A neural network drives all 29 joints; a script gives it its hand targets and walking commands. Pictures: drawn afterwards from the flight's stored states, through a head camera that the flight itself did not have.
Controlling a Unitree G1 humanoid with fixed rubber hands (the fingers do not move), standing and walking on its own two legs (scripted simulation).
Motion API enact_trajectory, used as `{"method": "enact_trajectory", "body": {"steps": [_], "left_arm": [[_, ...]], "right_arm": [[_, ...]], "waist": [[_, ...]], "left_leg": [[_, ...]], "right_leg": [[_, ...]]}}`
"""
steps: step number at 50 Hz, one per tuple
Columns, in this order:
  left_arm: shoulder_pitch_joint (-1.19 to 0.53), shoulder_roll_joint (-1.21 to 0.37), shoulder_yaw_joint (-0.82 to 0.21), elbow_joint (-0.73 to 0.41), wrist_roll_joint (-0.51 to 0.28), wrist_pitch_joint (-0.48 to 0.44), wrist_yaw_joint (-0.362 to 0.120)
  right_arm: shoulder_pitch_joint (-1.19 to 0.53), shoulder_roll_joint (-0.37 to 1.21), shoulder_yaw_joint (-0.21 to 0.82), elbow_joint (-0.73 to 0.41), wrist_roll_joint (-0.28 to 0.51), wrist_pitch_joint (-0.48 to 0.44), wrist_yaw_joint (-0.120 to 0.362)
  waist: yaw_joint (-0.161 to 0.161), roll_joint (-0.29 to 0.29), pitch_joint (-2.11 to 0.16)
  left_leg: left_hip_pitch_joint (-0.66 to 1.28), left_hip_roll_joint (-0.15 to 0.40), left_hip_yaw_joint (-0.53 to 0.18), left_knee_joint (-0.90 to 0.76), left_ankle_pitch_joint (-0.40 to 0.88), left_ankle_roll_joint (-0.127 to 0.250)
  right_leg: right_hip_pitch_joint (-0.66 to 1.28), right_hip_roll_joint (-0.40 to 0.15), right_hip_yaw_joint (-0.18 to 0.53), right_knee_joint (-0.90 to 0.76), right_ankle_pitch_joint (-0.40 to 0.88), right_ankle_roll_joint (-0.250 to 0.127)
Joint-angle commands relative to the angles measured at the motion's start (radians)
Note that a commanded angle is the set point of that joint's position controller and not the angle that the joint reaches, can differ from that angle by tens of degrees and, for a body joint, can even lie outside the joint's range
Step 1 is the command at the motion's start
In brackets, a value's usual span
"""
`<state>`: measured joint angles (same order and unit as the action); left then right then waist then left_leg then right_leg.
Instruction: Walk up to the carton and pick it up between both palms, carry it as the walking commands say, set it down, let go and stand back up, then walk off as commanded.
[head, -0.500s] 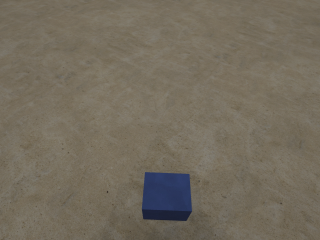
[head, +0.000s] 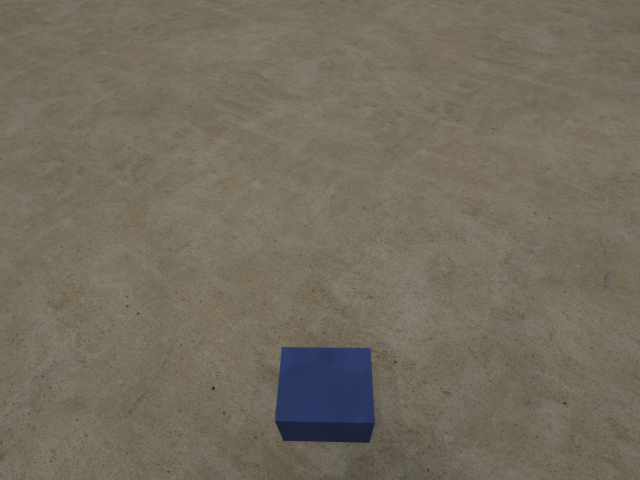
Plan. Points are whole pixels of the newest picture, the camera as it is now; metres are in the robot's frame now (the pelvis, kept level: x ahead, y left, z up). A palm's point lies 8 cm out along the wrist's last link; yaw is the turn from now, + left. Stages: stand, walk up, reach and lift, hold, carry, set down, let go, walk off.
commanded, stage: walk up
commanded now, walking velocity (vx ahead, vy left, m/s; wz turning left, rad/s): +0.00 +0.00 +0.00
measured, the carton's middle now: (326, 395) +0.42 +0.01 -0.67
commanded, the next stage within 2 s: stand in 0.14 s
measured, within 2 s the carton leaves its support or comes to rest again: neither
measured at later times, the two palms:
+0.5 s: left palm out of the picture -0.03 +0.24 -0.14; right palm out of the picture -0.03 -0.19 -0.15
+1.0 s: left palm out of the picture +0.12 +0.25 -0.14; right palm out of the picture +0.12 -0.21 -0.13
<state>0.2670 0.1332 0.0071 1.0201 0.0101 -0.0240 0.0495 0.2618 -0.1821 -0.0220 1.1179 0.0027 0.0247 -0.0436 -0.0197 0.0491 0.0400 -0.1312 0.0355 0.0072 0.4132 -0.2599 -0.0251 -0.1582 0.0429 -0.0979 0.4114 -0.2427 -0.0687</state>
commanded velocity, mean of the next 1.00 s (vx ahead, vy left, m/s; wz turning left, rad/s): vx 0.00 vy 0.00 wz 0.00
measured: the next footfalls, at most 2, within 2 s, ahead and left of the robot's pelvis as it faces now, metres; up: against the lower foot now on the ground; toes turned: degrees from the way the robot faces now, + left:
none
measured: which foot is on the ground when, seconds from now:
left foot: down 0.00-1.00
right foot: down 0.00-1.00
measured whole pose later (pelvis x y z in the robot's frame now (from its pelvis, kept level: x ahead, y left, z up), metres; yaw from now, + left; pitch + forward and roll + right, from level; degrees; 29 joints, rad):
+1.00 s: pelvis -0.03 +0.02 -0.02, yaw +0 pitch +6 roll +1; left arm -0.01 0.23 -0.04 0.82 -0.11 0.34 0.04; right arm -0.03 -0.22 0.06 0.79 0.11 0.35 -0.05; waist -0.02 0.00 -0.02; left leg -0.43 0.00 0.03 0.64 -0.32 0.01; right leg -0.46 -0.01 -0.07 0.66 -0.30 -0.04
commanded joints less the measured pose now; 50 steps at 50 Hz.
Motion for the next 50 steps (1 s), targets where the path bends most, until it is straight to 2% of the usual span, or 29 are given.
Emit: {"method": "enact_trajectory", "body": {"steps": [1,4,5,6,9,10,12,13,16,20,22,25,27,28,29,43,44,45,46,47,48,49,50], "left_arm": [[0.075,0.071,0.018,-0.003,-0.011,0.006,-0.004],[0.072,0.105,0.032,0.023,-0.006,0.009,-0.006],[0.074,0.109,0.032,0.029,-0.002,0.006,-0.009],[0.071,0.098,0.034,0.032,0.000,0.006,-0.011],[0.059,0.100,0.042,0.055,-0.005,0.009,-0.016],[0.061,0.105,0.043,0.068,-0.002,0.010,-0.015],[0.066,0.088,0.042,0.079,0.000,0.012,-0.019],[0.071,0.090,0.042,0.089,0.000,0.013,-0.017],[0.068,0.080,0.040,0.101,0.003,0.012,-0.017],[0.070,0.065,0.033,0.117,0.000,0.013,-0.014],[0.080,0.081,0.036,0.123,0.001,0.014,-0.015],[0.074,0.081,0.035,0.127,-0.001,0.014,-0.015],[0.079,0.070,0.031,0.131,0.001,0.014,-0.014],[0.082,0.068,0.028,0.131,0.002,0.014,-0.013],[0.082,0.074,0.030,0.134,0.000,0.013,-0.013],[0.094,0.059,0.023,0.147,-0.002,0.009,-0.009],[-0.855,0.200,-0.031,-0.618,-0.120,0.033,-0.030],[-0.654,0.180,-0.040,-0.419,-0.096,0.138,-0.015],[-0.531,0.187,-0.044,-0.386,-0.110,0.223,-0.011],[-0.469,0.219,-0.037,-0.374,-0.120,0.310,-0.009],[-0.420,0.204,-0.048,-0.327,-0.139,0.420,-0.011],[-0.341,0.158,-0.054,-0.264,-0.153,0.524,-0.006],[-0.250,0.144,-0.045,-0.232,-0.148,0.609,-0.001]], "right_arm": [[0.044,-0.053,-0.003,0.001,-0.014,-0.010,0.002],[0.062,-0.038,0.007,0.012,-0.013,-0.019,0.004],[0.063,-0.036,0.008,0.017,-0.007,-0.021,0.002],[0.065,-0.038,0.007,0.021,-0.004,-0.023,0.001],[0.043,-0.040,0.010,0.017,-0.022,-0.025,0.005],[0.045,-0.033,0.012,0.019,-0.020,-0.027,0.007],[0.057,-0.026,0.015,0.028,-0.013,-0.027,0.005],[0.050,-0.036,0.014,0.030,-0.012,-0.029,0.005],[0.044,-0.037,0.014,0.032,-0.015,-0.031,0.004],[0.066,-0.017,0.020,0.043,-0.014,-0.028,0.001],[0.059,-0.040,0.014,0.040,-0.016,-0.029,0.004],[0.073,-0.026,0.019,0.045,-0.015,-0.031,0.006],[0.070,-0.020,0.021,0.051,-0.013,-0.031,0.002],[0.080,-0.028,0.018,0.052,-0.014,-0.031,0.004],[0.087,-0.027,0.019,0.055,-0.013,-0.032,0.005],[0.093,-0.027,0.015,0.065,-0.016,-0.031,0.003],[-0.836,-0.117,0.088,-0.699,0.116,-0.004,0.004],[-0.701,-0.151,0.043,-0.554,0.109,0.103,-0.008],[-0.536,-0.152,0.064,-0.491,0.096,0.189,-0.018],[-0.460,-0.156,0.065,-0.472,0.111,0.277,-0.017],[-0.411,-0.146,0.084,-0.455,0.127,0.384,-0.011],[-0.348,-0.117,0.094,-0.406,0.124,0.485,-0.004],[-0.282,-0.082,0.100,-0.358,0.146,0.571,0.002]], "waist": [[0.024,-0.019,0.046],[0.016,-0.014,0.044],[0.022,-0.015,0.038],[0.020,-0.002,0.033],[0.015,-0.011,0.065],[0.014,-0.023,0.059],[0.012,-0.005,0.063],[0.019,-0.024,0.070],[0.017,-0.013,0.058],[0.014,-0.057,0.067],[0.019,-0.046,0.059],[0.019,-0.068,0.072],[0.026,-0.045,0.063],[0.016,-0.029,0.058],[0.022,-0.038,0.049],[0.017,-0.049,0.063],[0.011,-0.071,-0.199],[0.026,-0.026,-0.154],[0.001,-0.011,-0.142],[0.001,-0.018,-0.141],[-0.007,0.008,-0.152],[-0.009,-0.014,-0.130],[0.018,-0.028,-0.163]], "left_leg": [[-0.032,0.077,-0.052,-0.055,0.178,0.013],[-0.047,0.077,-0.057,-0.089,0.175,0.013],[-0.037,0.074,-0.058,-0.096,0.180,0.017],[-0.029,0.073,-0.054,-0.096,0.161,0.017],[-0.028,0.087,-0.050,-0.106,0.135,0.011],[-0.032,0.088,-0.056,-0.108,0.123,0.013],[-0.037,0.084,-0.051,-0.113,0.105,0.016],[-0.049,0.086,-0.054,-0.118,0.107,0.017],[-0.038,0.080,-0.048,-0.119,0.107,0.020],[-0.038,0.081,-0.059,-0.118,0.104,0.025],[-0.029,0.082,-0.060,-0.121,0.105,0.027],[-0.043,0.077,-0.062,-0.121,0.109,0.029],[-0.046,0.078,-0.060,-0.125,0.101,0.028],[-0.045,0.080,-0.061,-0.121,0.107,0.029],[-0.046,0.077,-0.061,-0.125,0.102,0.030],[-0.040,0.079,-0.067,-0.116,0.118,0.035],[-0.270,-0.029,-0.061,0.063,-0.205,0.069],[-0.381,-0.024,0.014,0.101,-0.260,0.081],[-0.405,0.020,0.031,0.097,-0.274,0.085],[-0.425,0.018,0.017,0.095,-0.271,0.089],[-0.443,0.013,0.019,0.078,-0.263,0.089],[-0.482,0.005,0.023,0.099,-0.206,0.086],[-0.463,-0.015,0.017,0.128,-0.093,0.090]], "right_leg": [[0.014,-0.149,0.154,-0.123,0.225,0.024],[0.052,-0.148,0.153,-0.108,0.236,0.025],[0.056,-0.155,0.160,-0.112,0.248,0.021],[0.050,-0.150,0.160,-0.115,0.217,0.021],[0.029,-0.144,0.152,-0.119,0.167,0.033],[0.040,-0.141,0.147,-0.118,0.167,0.035],[0.039,-0.142,0.150,-0.119,0.144,0.035],[0.050,-0.142,0.145,-0.121,0.145,0.038],[0.048,-0.145,0.151,-0.112,0.148,0.038],[0.025,-0.147,0.142,-0.114,0.136,0.043],[0.026,-0.143,0.139,-0.113,0.129,0.043],[0.026,-0.142,0.133,-0.107,0.124,0.042],[0.032,-0.144,0.136,-0.105,0.128,0.045],[0.035,-0.149,0.142,-0.105,0.136,0.042],[0.049,-0.149,0.140,-0.100,0.143,0.041],[0.020,-0.156,0.138,-0.106,0.146,0.041],[-0.199,-0.047,0.164,0.074,-0.186,0.001],[-0.278,-0.063,0.063,0.169,-0.266,0.004],[-0.225,-0.101,0.048,0.135,-0.250,-0.011],[-0.229,-0.106,0.056,0.119,-0.238,-0.018],[-0.204,-0.089,0.053,0.128,-0.224,-0.023],[-0.238,-0.082,0.072,0.151,-0.165,-0.027],[-0.225,-0.073,0.081,0.158,-0.068,-0.021]]}}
